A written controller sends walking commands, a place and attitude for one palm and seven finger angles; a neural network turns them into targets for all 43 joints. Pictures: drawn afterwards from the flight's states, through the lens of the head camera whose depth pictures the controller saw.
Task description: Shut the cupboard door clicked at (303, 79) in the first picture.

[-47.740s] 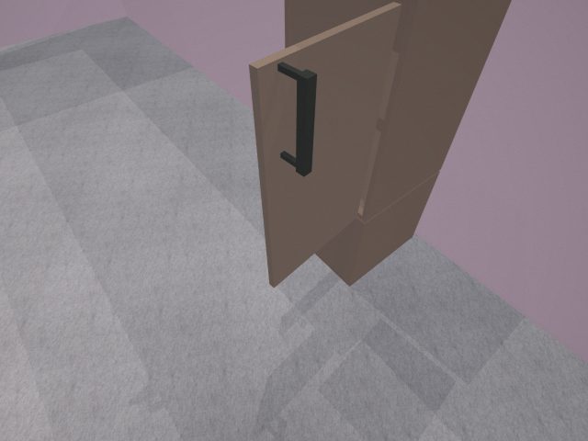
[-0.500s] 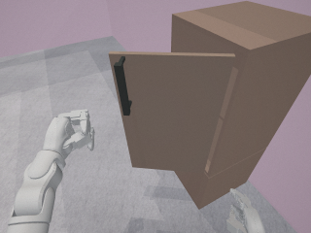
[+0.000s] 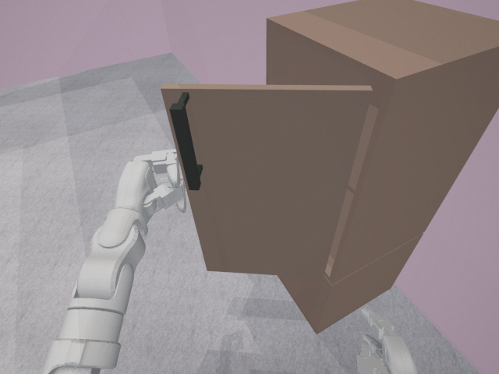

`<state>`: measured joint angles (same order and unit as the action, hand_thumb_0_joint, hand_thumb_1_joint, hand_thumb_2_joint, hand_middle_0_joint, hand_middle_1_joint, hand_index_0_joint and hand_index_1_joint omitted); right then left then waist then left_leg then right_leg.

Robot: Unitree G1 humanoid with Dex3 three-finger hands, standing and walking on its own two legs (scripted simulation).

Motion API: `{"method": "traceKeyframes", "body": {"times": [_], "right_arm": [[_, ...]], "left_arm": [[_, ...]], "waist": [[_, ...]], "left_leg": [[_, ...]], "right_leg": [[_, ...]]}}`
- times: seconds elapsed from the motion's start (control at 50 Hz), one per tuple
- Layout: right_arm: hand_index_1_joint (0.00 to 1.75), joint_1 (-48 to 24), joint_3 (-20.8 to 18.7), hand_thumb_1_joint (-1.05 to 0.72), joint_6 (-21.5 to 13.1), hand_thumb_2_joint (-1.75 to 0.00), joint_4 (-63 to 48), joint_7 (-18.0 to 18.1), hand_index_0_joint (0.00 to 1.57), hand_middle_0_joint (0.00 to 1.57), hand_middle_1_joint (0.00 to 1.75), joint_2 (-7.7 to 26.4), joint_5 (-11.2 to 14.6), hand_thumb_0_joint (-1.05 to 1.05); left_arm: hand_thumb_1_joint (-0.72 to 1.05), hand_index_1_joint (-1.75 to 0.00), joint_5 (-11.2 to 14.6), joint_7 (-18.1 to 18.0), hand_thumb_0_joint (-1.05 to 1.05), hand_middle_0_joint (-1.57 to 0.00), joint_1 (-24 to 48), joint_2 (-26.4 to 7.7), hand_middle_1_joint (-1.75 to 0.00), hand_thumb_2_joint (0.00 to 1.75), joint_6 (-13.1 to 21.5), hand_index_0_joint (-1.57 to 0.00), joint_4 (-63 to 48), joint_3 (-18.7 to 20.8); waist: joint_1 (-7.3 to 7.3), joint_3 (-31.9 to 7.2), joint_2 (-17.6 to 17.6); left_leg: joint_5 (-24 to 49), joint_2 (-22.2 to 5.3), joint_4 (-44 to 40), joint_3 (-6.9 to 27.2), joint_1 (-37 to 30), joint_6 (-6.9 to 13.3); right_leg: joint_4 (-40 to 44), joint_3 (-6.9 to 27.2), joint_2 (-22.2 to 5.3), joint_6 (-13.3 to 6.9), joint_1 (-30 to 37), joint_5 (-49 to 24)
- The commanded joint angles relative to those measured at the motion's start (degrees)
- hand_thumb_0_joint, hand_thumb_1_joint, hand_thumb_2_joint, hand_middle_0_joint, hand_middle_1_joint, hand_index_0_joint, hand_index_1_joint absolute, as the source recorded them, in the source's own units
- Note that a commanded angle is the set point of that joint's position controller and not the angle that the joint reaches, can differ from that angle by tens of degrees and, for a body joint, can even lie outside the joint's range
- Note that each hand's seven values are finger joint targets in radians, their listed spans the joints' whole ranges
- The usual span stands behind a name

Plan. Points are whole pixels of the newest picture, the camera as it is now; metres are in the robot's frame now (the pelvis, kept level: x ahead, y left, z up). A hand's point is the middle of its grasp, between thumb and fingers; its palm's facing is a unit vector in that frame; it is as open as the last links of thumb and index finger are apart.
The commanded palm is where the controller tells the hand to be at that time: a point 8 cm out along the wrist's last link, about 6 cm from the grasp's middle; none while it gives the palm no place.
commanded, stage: bring the fist close to the handle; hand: left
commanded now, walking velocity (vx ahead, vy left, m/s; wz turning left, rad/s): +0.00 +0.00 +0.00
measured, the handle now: (189, 144) +0.46 +0.14 +0.16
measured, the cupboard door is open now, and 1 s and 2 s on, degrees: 57 54 32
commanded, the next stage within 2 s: push the door shut along its arc in 0.52 s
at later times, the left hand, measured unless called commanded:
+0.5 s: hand (191, 182) +0.36 +0.12 +0.16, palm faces +0.01 -1.00 -0.03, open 3.1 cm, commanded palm +0.34 +0.17 +0.16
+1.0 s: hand (190, 162) +0.40 +0.13 +0.16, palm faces -0.07 -1.00 -0.02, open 3.1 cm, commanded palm +0.39 +0.17 +0.16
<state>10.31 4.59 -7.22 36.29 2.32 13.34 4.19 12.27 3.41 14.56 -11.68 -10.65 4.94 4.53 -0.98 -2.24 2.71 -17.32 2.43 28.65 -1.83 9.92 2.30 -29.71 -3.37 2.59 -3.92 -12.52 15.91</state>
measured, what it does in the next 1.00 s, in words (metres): stands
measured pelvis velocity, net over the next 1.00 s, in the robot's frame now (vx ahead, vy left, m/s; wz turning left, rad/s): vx -0.01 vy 0.00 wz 0.00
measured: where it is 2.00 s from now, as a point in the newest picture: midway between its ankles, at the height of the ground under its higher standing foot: outside the picture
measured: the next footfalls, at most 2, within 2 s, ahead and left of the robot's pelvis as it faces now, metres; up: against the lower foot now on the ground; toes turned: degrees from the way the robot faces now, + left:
none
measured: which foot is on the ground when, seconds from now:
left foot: down 0.00-1.00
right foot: down 0.00-1.00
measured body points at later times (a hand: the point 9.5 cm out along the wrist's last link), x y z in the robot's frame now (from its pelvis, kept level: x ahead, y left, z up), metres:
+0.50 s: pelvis +0.00 +0.00 +0.00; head -0.02 -0.02 +0.45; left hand +0.35 +0.17 +0.16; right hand +0.17 -0.23 -0.09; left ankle -0.02 +0.09 -0.74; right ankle +0.00 -0.07 -0.74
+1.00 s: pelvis -0.01 +0.00 +0.00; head -0.01 -0.02 +0.45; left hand +0.40 +0.18 +0.17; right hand +0.14 -0.24 -0.10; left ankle -0.02 +0.09 -0.74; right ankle +0.00 -0.07 -0.74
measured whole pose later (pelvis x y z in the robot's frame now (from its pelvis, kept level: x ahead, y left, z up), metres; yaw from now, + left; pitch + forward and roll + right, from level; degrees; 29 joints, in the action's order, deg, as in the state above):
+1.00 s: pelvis -0.01 +0.00 +0.00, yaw +0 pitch +1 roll +0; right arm 13.1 3.6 -3.4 37.3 3.0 14.8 4.7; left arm 11.9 7.3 34.8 -15.0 -3.2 33.6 6.8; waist 1.2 -1.6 1.7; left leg -16.4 2.2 28.6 -1.8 12.9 2.3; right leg -28.9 -3.5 2.8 -4.1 -15.1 14.6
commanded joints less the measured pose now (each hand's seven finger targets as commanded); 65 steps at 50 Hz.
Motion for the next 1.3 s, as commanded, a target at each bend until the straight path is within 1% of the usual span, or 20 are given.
{"method": "traceKeyframes", "body": {"times": [0.0,0.06,0.1,0.2,0.24,0.26,0.3,0.46,0.54,0.62,0.68,0.74,0.78,0.84,0.88,0.94,1.06,1.12,1.16,1.28], "right_arm": [[0.3,-7.26,-3.05,-0.9,-1.73,-0.9,-9.38,-0.08,0.2,0.2,0.3,6.26,0.36,0.0],[0.3,-6.98,-3.06,-0.9,-1.07,-0.9,-8.97,0.0,0.2,0.2,0.3,6.16,0.39,0.0],[0.3,-6.71,-3.28,-0.9,-0.66,-0.9,-8.65,0.25,0.2,0.2,0.3,6.23,0.28,0.0],[0.3,-6.18,-3.44,-0.9,-0.13,-0.9,-9.0,0.09,0.2,0.2,0.3,6.05,-0.03,0.0],[0.3,-6.09,-3.6,-0.9,0.31,-0.9,-9.24,-0.04,0.2,0.2,0.3,6.44,-0.25,0.0],[0.3,-6.13,-3.49,-0.9,0.52,-0.9,-9.23,-0.2,0.2,0.2,0.3,6.21,-0.08,0.0],[0.3,-6.05,-3.7,-0.9,0.85,-0.9,-9.35,-0.26,0.2,0.2,0.3,6.34,0.05,0.0],[0.3,-6.73,-3.57,-0.9,1.05,-0.9,-9.46,0.31,0.2,0.2,0.3,6.07,0.33,0.0],[0.3,-6.41,-3.64,-0.9,1.25,-0.9,-8.91,0.62,0.2,0.2,0.3,6.56,0.18,0.0],[0.3,-6.47,-3.35,-0.9,1.54,-0.9,-8.8,0.64,0.2,0.2,0.3,6.55,0.44,0.0],[0.3,-5.85,-3.31,-0.9,1.73,-0.9,-8.04,0.98,0.2,0.2,0.3,6.69,0.7,0.0],[0.3,-5.26,-3.45,-0.9,1.82,-0.9,-7.86,1.34,0.2,0.2,0.3,7.3,0.49,0.0],[0.3,-4.85,-3.25,-0.9,1.66,-0.9,-7.61,1.32,0.2,0.2,0.3,7.0,0.64,0.0],[0.3,-3.33,-3.6,-0.9,1.61,-0.9,-7.01,1.39,0.2,0.2,0.3,7.8,0.61,0.0],[0.3,-2.53,-3.66,-0.9,1.38,-0.9,-7.03,1.2,0.2,0.2,0.3,7.73,0.72,0.0],[0.3,-1.0,-3.91,-0.9,1.21,-0.9,-6.21,1.33,0.2,0.2,0.3,8.51,0.66,0.0],[0.3,2.33,-4.36,-0.9,0.34,-0.9,-4.66,1.04,0.2,0.2,0.3,8.9,0.5,0.0],[0.3,4.34,-4.69,-0.9,-0.34,-0.9,-3.85,0.9,0.2,0.2,0.3,9.39,0.13,0.0],[0.3,5.02,-4.66,-0.9,-0.52,-0.9,-3.49,0.82,0.2,0.2,0.3,9.43,0.06,0.0],[0.3,8.66,-4.82,-0.9,-1.26,-0.9,-1.44,0.82,0.2,0.2,0.3,10.36,-0.68,0.0]], "left_arm": [[0.9,-1.5,-0.22,-1.08,0.0,-1.3,19.88,-7.16,-1.5,0.9,3.55,-1.3,-9.79,4.27],[0.9,-1.5,-0.59,-1.83,0.0,-1.3,25.51,-4.42,-1.5,0.9,3.6,-1.3,-7.99,1.14],[0.9,-1.5,-0.97,-2.65,0.0,-1.3,29.6,-5.24,-1.5,0.9,4.13,-1.3,-7.22,1.42],[0.9,-1.5,-1.45,-3.76,0.0,-1.3,29.29,-5.32,-1.5,0.9,5.62,-1.3,-6.92,2.26],[0.9,-1.5,-1.6,-4.16,0.0,-1.3,24.89,-6.88,-1.5,0.9,5.91,-1.3,-5.9,4.29],[0.9,-1.5,-1.53,-3.96,0.0,-1.3,25.32,-5.11,-1.5,0.9,5.82,-1.3,-5.44,2.81],[0.9,-1.5,-1.45,-3.91,0.0,-1.3,23.84,-7.18,-1.5,0.9,5.53,-1.3,-4.88,5.1],[0.9,-1.5,-1.35,-3.57,0.0,-1.3,29.89,-4.82,-1.5,0.9,6.34,-1.3,-7.75,1.29],[0.9,-1.5,-1.06,-3.32,0.0,-1.3,29.13,-7.92,-1.5,0.9,6.3,-1.3,-4.79,4.23],[0.9,-1.5,-0.78,-2.41,0.0,-1.3,29.63,-7.88,-1.5,0.9,5.95,-1.3,-1.57,4.16],[0.9,-1.5,-0.9,-1.1,0.0,-1.3,37.25,-7.78,-1.5,0.9,6.52,-1.3,1.27,2.3],[0.9,-1.5,-0.3,0.05,0.0,-1.3,39.28,-12.21,-1.5,0.9,7.58,-1.3,4.07,6.07],[0.9,-1.5,-0.15,1.27,0.0,-1.3,42.77,-9.89,-1.5,0.9,8.49,-1.3,6.45,3.56],[0.9,-1.5,0.09,2.42,0.0,-1.3,42.34,-12.76,-1.5,0.9,9.51,-1.3,12.72,6.25],[0.9,-1.5,0.32,3.54,0.0,-1.3,44.74,-10.56,-1.5,0.9,10.32,-1.3,14.38,4.3],[0.9,-1.5,-0.03,4.28,0.0,-1.3,48.16,-12.82,-1.5,0.9,11.7,-1.3,19.22,5.28],[0.9,-1.5,-0.49,6.28,0.0,-1.3,57.01,-9.96,-1.5,0.9,15.17,-1.3,25.44,1.63],[0.9,-1.5,-0.28,6.99,0.0,-1.3,58.54,-11.63,-1.5,0.9,16.98,-1.3,28.35,3.6],[0.9,-1.5,-0.39,7.83,0.0,-1.3,59.98,-9.89,-1.5,0.9,17.99,-1.3,30.26,1.77],[0.9,-1.5,-0.65,8.68,0.0,-1.3,67.16,-13.26,-1.5,0.9,20.83,-1.3,38.76,4.8]], "waist": [[-0.28,-11.88,-4.73],[1.03,-9.72,-3.78],[1.32,-11.11,-3.75],[0.21,-15.03,-2.51],[-0.92,-15.7,-4.53],[-0.41,-14.62,-5.1],[-0.71,-13.67,-5.95],[1.09,-12.21,-2.45],[0.53,-12.24,-4.38],[0.91,-11.13,-5.9],[2.68,-9.74,-4.48],[2.02,-12.58,-4.24],[3.02,-12.71,-3.82],[2.59,-12.7,-5.15],[3.26,-13.22,-4.8],[3.97,-12.19,-4.84],[6.09,-14.22,-2.96],[5.68,-17.59,-3.81],[6.29,-16.74,-2.42],[7.36,-15.95,-5.09]], "left_leg": [[17.65,-1.98,-1.95,2.25,-1.9,-0.28],[15.1,-2.06,-1.91,2.53,-2.33,-0.22],[14.33,-2.07,-1.94,2.66,-3.03,-0.14],[17.98,-2.13,-2.18,2.58,-4.56,-0.35],[19.3,-2.22,-2.39,2.43,-3.79,-0.39],[19.31,-2.2,-2.61,2.18,-3.44,-0.34],[18.39,-2.15,-2.54,1.65,-2.54,-0.22],[14.47,-2.02,-2.91,1.87,-4.37,0.12],[13.29,-1.81,-3.13,1.83,-3.11,0.21],[12.09,-1.62,-3.25,1.74,-1.55,0.31],[10.27,-1.6,-2.96,2.1,-2.08,0.5],[10.68,-1.52,-2.78,2.18,-1.87,0.5],[10.88,-1.49,-2.85,2.31,-1.94,0.51],[11.15,-1.62,-2.57,2.48,-0.82,0.45],[11.58,-1.61,-2.42,2.33,-0.95,0.54],[10.4,-1.74,-2.24,2.72,-0.5,0.6],[11.88,-1.85,-1.52,3.37,-2.19,0.73],[14.24,-1.81,-1.18,3.53,-2.74,0.71],[15.01,-2.0,-1.14,3.75,-3.18,0.61],[13.69,-2.07,-0.97,4.19,-0.72,0.63]], "right_leg": [[3.44,3.27,-3.69,3.2,5.96,-21.65],[4.2,3.09,-3.38,3.1,2.76,-17.61],[4.39,3.39,-3.2,2.96,2.7,-15.96],[3.34,3.1,-3.17,2.45,5.49,-19.56],[3.15,2.97,-3.27,2.56,7.45,-21.61],[3.28,3.02,-3.3,2.67,7.12,-22.26],[3.82,3.46,-3.41,3.03,7.43,-22.87],[5.41,3.94,-3.14,2.98,4.52,-17.17],[5.91,4.38,-3.34,3.26,5.73,-16.24],[6.31,4.85,-3.55,3.49,5.65,-15.79],[6.78,5.08,-3.47,3.46,2.8,-12.89],[6.58,5.72,-3.76,3.47,4.74,-13.38],[6.16,5.4,-3.68,3.18,3.83,-13.65],[5.83,5.27,-3.63,3.05,3.82,-13.85],[5.41,5.14,-3.63,3.0,3.04,-14.74],[5.51,5.08,-3.57,2.81,1.18,-12.63],[4.11,4.12,-3.01,2.28,-2.18,-13.28],[3.17,4.01,-2.82,2.07,-0.95,-15.78],[2.84,3.7,-2.75,1.95,-2.44,-15.97],[2.15,3.65,-2.43,1.99,-4.22,-14.49]]}}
